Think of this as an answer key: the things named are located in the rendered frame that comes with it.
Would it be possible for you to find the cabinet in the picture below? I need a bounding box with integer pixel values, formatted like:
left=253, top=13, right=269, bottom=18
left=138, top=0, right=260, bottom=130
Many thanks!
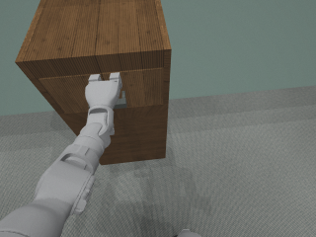
left=15, top=0, right=172, bottom=165

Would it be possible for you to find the handle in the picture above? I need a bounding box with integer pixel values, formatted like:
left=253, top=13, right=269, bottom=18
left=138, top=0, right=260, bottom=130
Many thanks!
left=88, top=91, right=127, bottom=109

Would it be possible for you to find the left robot upper arm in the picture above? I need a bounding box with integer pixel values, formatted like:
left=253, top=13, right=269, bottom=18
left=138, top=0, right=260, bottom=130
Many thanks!
left=0, top=160, right=96, bottom=237

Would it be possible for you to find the drawer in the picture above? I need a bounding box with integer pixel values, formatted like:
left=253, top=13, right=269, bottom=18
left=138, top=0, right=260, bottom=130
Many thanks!
left=39, top=67, right=163, bottom=114

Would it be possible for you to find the robot left forearm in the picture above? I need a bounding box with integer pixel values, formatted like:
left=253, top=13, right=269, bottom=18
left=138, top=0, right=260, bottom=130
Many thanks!
left=34, top=105, right=114, bottom=199

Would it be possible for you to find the robot left hand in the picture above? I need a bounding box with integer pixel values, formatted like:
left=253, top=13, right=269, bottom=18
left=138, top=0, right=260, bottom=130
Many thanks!
left=85, top=72, right=122, bottom=135

